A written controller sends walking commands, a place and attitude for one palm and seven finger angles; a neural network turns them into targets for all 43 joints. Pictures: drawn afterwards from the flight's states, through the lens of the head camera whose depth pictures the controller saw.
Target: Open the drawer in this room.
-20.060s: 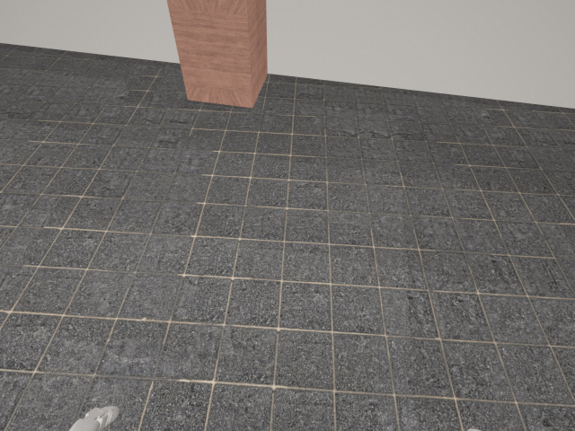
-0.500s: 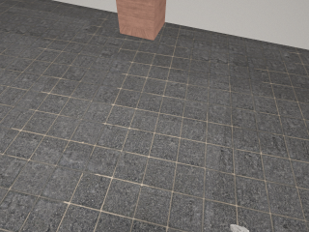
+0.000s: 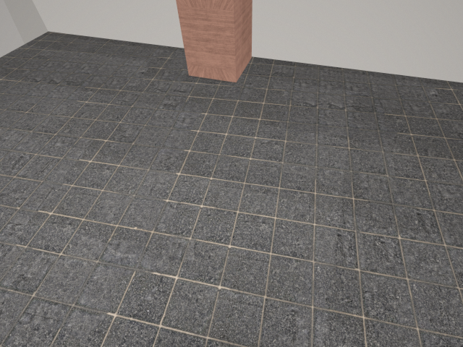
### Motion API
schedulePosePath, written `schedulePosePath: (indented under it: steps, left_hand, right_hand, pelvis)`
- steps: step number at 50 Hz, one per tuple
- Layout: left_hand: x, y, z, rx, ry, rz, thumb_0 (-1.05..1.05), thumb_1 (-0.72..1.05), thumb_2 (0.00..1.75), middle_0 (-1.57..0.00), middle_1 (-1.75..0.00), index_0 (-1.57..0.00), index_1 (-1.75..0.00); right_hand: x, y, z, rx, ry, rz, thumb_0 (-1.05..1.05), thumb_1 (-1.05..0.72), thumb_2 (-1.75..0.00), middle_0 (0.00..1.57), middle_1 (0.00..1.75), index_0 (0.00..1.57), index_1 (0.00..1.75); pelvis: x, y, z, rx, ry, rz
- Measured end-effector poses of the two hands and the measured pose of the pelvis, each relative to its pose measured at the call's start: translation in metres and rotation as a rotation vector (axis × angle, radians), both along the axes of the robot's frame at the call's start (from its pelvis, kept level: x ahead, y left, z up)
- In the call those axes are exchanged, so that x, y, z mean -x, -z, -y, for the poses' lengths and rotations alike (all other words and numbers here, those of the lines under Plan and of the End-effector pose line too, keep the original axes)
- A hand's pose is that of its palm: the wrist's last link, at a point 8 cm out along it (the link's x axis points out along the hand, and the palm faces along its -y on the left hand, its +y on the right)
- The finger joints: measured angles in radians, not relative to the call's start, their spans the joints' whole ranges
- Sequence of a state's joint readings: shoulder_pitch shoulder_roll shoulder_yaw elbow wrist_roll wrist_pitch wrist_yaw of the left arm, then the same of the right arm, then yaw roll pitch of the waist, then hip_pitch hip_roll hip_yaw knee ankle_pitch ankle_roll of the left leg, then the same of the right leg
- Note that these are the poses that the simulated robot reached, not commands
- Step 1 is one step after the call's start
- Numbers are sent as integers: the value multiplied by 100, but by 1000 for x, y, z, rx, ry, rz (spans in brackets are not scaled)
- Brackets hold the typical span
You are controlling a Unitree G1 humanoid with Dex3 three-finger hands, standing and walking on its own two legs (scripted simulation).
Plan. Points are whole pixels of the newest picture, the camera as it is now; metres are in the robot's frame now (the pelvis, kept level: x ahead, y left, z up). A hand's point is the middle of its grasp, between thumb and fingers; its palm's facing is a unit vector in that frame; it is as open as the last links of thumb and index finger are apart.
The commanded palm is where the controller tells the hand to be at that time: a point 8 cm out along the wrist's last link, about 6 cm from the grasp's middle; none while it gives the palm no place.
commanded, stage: turn or walk to find it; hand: left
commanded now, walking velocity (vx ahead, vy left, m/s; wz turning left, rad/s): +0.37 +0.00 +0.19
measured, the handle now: out of the picture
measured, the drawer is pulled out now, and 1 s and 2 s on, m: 0.00 0.00 0.00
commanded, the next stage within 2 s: none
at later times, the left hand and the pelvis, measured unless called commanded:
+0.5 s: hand out of the picture +0.08 +0.22 -0.16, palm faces +0.11 -0.98 -0.18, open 7.4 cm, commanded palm none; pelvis +0.07 +0.03 +0.01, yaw +5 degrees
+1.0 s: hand (171, 300) +0.24 +0.16 -0.17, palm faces +0.20 -0.96 -0.19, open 7.2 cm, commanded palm none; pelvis +0.28 -0.01 +0.00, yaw +8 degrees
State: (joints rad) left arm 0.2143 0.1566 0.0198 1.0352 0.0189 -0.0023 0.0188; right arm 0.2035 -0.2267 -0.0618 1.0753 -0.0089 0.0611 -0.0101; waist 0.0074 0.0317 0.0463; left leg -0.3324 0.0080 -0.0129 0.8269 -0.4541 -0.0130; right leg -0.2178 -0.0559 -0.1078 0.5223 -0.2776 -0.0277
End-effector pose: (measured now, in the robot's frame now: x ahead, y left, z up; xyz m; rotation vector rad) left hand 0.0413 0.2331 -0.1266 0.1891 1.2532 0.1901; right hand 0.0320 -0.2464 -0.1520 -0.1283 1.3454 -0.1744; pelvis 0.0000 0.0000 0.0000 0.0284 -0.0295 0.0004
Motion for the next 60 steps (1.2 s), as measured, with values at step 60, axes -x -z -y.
schedulePosePath:
  steps: [60]
  left_hand:
    - [-225, 38, -4, 163, -266, -277, 1, 91, 90, -20, -30, -20, -30]
  right_hand:
    - [-493, -19, -81, -3, -308, 257, 0, -91, -90, 20, 30, 20, 29]
  pelvis:
    - [-372, 15, -39, 54, -151, -14]
